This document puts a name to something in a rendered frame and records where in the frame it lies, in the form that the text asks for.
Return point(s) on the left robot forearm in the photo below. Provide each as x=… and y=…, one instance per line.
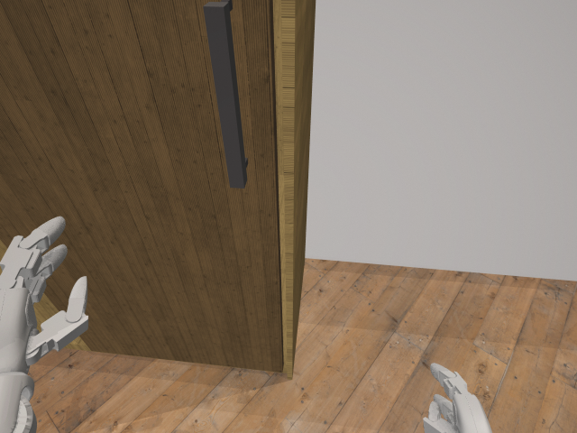
x=16, y=413

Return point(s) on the right robot hand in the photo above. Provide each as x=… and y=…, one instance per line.
x=464, y=415

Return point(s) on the left robot hand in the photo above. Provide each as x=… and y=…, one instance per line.
x=23, y=282

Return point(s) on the handle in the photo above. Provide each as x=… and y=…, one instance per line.
x=220, y=41

